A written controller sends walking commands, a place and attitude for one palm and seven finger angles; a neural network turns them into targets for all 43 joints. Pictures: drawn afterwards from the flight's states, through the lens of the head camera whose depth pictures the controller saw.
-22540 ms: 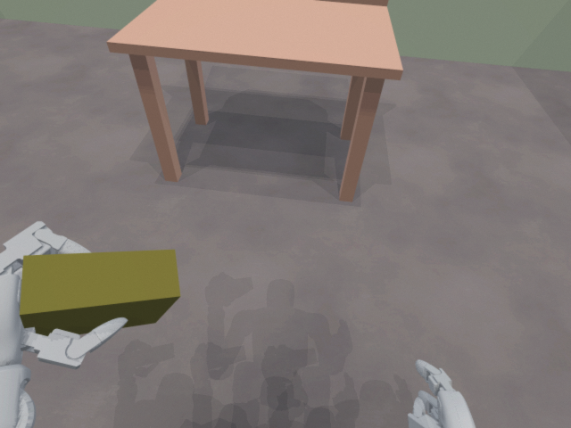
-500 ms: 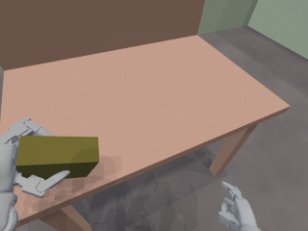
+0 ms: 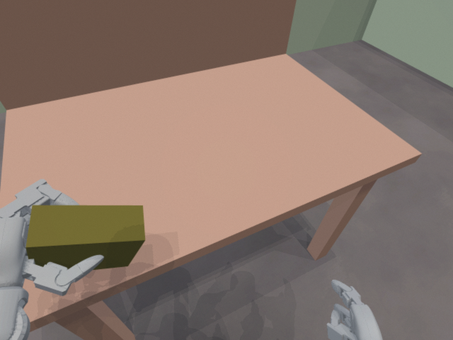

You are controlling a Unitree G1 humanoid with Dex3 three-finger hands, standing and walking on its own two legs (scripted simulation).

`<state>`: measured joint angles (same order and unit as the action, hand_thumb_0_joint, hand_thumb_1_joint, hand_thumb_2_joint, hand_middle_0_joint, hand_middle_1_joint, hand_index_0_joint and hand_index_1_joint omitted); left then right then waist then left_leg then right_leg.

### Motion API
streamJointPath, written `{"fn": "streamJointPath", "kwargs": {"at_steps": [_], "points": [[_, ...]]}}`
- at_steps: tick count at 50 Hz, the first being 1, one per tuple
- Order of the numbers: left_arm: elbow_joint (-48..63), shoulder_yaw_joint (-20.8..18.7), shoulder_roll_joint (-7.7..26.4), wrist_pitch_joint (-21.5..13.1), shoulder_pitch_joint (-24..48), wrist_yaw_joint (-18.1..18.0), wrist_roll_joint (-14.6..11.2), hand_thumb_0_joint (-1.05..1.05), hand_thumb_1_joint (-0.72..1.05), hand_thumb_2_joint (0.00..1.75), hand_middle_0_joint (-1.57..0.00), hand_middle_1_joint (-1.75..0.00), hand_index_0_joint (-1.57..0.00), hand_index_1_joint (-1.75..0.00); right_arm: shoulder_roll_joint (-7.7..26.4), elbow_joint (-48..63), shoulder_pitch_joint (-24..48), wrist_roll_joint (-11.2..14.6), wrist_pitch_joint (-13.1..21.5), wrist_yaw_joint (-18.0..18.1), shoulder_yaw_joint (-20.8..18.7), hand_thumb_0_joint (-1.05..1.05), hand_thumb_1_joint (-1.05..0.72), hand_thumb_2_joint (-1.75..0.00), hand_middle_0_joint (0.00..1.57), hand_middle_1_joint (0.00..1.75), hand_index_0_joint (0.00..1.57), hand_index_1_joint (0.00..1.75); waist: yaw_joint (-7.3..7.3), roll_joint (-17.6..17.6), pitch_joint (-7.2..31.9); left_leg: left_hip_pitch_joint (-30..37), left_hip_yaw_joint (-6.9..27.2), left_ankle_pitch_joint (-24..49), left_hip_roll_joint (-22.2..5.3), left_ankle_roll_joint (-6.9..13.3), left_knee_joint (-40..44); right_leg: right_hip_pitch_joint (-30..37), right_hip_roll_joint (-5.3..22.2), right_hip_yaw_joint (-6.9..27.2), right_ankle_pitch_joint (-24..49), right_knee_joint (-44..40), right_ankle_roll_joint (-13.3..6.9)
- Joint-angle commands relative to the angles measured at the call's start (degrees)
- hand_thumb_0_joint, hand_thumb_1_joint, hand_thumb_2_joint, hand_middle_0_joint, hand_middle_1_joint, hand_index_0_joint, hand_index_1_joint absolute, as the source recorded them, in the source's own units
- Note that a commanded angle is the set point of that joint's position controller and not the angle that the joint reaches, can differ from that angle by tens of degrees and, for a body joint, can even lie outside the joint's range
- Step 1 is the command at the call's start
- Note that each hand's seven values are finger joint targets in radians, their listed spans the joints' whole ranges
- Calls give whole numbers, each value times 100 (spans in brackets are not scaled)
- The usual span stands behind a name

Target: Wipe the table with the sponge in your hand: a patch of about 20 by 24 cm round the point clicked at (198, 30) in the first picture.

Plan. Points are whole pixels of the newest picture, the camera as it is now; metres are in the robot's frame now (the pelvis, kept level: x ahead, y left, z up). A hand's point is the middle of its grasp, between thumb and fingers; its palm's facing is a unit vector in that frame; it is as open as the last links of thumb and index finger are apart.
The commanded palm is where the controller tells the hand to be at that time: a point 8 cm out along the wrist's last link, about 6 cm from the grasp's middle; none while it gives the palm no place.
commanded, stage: come to a stop and stand still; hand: left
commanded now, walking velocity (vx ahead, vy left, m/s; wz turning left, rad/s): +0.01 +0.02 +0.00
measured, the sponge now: (104, 239) +0.23 +0.20 +0.11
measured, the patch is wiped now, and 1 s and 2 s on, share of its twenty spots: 0.00 0.00 0.00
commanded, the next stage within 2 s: look again from close up in 1.30 s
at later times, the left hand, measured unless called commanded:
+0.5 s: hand (25, 215) +0.23 +0.30 +0.15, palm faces +0.40 -0.81 -0.42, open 9.6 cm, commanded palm +0.16 +0.31 +0.17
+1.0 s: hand (50, 219) +0.23 +0.26 +0.16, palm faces +0.36 -0.85 -0.39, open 9.6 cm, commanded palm +0.17 +0.30 +0.17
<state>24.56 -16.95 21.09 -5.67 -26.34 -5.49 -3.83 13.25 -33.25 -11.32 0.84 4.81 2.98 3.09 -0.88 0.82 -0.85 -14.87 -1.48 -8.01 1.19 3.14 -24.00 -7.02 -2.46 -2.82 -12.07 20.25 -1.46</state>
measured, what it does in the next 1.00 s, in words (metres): stands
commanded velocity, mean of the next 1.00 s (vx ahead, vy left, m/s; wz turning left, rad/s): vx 0.00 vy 0.00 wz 0.00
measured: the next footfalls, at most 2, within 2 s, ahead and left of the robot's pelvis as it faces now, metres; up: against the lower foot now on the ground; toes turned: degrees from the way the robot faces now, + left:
none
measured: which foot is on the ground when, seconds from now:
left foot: down 0.00-1.00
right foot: down 0.00-1.00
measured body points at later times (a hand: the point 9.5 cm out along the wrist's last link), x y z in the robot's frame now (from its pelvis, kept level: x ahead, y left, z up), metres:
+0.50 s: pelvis +0.00 +0.03 -0.01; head +0.04 +0.07 +0.44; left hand +0.20 +0.34 +0.18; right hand +0.17 -0.18 -0.08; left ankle +0.05 +0.08 -0.74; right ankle -0.01 -0.10 -0.74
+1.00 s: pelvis +0.01 +0.02 +0.00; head +0.03 +0.04 +0.45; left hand +0.20 +0.30 +0.18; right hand +0.20 -0.20 -0.07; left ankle +0.05 +0.08 -0.74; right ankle -0.01 -0.10 -0.74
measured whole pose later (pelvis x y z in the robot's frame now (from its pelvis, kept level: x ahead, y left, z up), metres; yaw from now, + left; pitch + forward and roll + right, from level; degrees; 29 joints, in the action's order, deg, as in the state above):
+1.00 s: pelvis +0.01 +0.02 +0.00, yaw +0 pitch +0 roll -2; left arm 28.0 -19.7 21.8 -11.7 -25.2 -5.5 -1.8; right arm 11.7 -32.4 -11.1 0.2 6.6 2.1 1.8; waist -1.4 -1.1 -2.1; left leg -15.8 -1.8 -9.6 2.6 4.3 -25.1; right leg -7.9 -1.0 -2.8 -13.8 21.6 -0.2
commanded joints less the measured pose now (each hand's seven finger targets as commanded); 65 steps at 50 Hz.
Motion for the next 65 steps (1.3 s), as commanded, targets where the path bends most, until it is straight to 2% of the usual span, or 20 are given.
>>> {"fn": "streamJointPath", "kwargs": {"at_steps": [1,2,3,4,5,8,9,13,18,21,26,29,33,34,38,39,43,54,63,65], "points": [[2742,-4254,5727,-1119,6329,-184,810,0,10,130,-120,-160,-120,-160,819,916,-83,-183,477,50,-512,0,-90,-90,20,30,20,30,-52,-1090,-683,-536,490,31,-601,-1,-530,-1378,885,889,1109,-1130,581],[-430,-1850,2076,-900,3173,37,319,0,10,130,-120,-160,-120,-160,93,612,337,-31,449,15,-166,0,-90,-90,20,30,20,30,20,-906,709,451,510,606,-193,-42,-366,-1022,1107,878,633,-380,-47],[249,-1794,1809,-865,2136,-39,114,0,10,130,-120,-160,-120,-160,538,842,549,51,448,-53,-535,0,-90,-90,20,30,20,30,-225,221,819,865,471,676,-333,-129,-222,-760,872,1014,918,-98,-115],[-304,-1066,1065,-862,1850,51,130,0,10,130,-120,-160,-120,-160,552,883,238,66,489,-73,-552,0,-90,-90,20,30,20,30,-120,463,936,706,425,513,-415,-146,-300,-537,862,1067,778,-56,-118],[193,-914,1018,-947,1507,105,44,0,10,130,-120,-160,-120,-160,596,940,230,80,494,-123,-545,0,-90,-90,20,30,20,30,-124,795,986,674,491,314,-443,-110,-170,-455,838,1013,607,-18,18],[985,-347,357,-972,341,122,13,0,10,130,-120,-160,-120,-160,500,1000,472,145,532,-304,-512,0,-90,-90,20,30,20,30,-155,674,957,584,596,-152,-601,17,90,-386,648,696,184,130,193],[1317,-277,389,-973,352,115,67,0,10,130,-120,-160,-120,-160,530,1063,483,115,533,-328,-497,0,-90,-90,20,30,20,30,-147,397,869,389,705,-436,-665,22,209,-367,577,589,-5,103,176],[1527,-1270,1424,-1011,602,-73,198,0,10,130,-120,-160,-120,-160,607,1046,579,37,545,-172,-461,0,-90,-90,20,30,20,30,-96,-261,438,137,780,-1418,-626,-104,471,-750,522,584,-901,-200,-11],[1788,-1629,1748,-1210,1424,-121,239,0,10,130,-120,-160,-120,-160,546,1071,541,-35,588,9,-396,0,-90,-90,20,30,20,30,-81,959,514,-164,1239,-1949,-894,-10,1062,-297,351,331,-520,496,14],[1720,-1251,1336,-1270,1440,-79,241,0,10,130,-120,-160,-120,-160,519,1012,359,-72,688,-35,-395,0,-90,-90,20,30,20,30,-65,1180,675,45,1227,-1602,-928,-27,952,-212,347,286,-284,452,-17],[1639,-761,749,-1165,695,-55,267,0,10,130,-120,-160,-120,-160,597,887,222,-60,754,-166,-474,0,-90,-90,20,30,20,30,-20,575,1073,811,1097,-6,-870,-269,530,-341,330,258,100,148,-26],[1415,-751,693,-1054,417,-65,259,0,10,130,-120,-160,-120,-160,580,829,230,-62,672,-186,-468,0,-90,-90,20,30,20,30,-8,530,1062,1002,1091,878,-871,-489,477,-496,285,168,127,171,-7],[1425,-1224,1190,-979,500,-99,233,0,10,130,-120,-160,-120,-160,550,894,396,-43,537,-111,-456,0,-90,-90,20,30,20,30,-13,429,989,965,942,1388,-834,-600,405,-429,333,150,225,151,2],[1293,-1048,967,-981,478,-60,166,0,10,130,-120,-160,-120,-160,508,901,370,-58,488,-102,-424,0,-90,-90,20,30,20,30,-9,327,932,860,953,1286,-833,-582,407,-385,348,144,230,98,2],[1701,-1306,1351,-992,740,-79,143,0,10,130,-120,-160,-120,-160,511,996,506,-22,456,-33,-421,0,-90,-90,20,30,20,30,-7,494,1003,834,842,1292,-735,-563,353,-187,433,205,484,118,-31],[1633,-1061,1066,-1015,657,-42,96,0,10,130,-120,-160,-120,-160,496,999,464,-51,444,-41,-394,0,-90,-90,20,30,20,30,-13,407,1025,828,823,1161,-741,-502,349,-176,429,181,479,68,-22],[1924,-1051,1147,-1019,686,-95,142,0,10,130,-120,-160,-120,-160,533,989,494,-5,516,-30,-442,0,-90,-90,20,30,20,30,3,752,1149,929,781,1023,-700,-433,297,-142,486,315,573,92,-52],[1011,-825,870,-928,606,-80,72,0,10,130,-120,-160,-120,-160,556,913,485,-19,394,37,-411,0,-90,-90,20,30,20,30,13,83,600,445,813,-207,-609,-155,358,-395,645,547,285,-440,-44],[1575,-1011,1229,-960,776,-140,96,0,10,130,-120,-160,-120,-160,574,951,632,6,495,73,-422,0,-90,-90,20,30,20,30,-10,447,756,604,774,30,-552,-117,288,-316,680,642,450,-370,-48],[1434,-855,1029,-946,631,-99,54,0,10,130,-120,-160,-120,-160,563,974,542,0,488,53,-435,0,-90,-90,20,30,20,30,0,273,709,584,778,63,-540,-113,259,-329,664,663,468,-416,-55]]}}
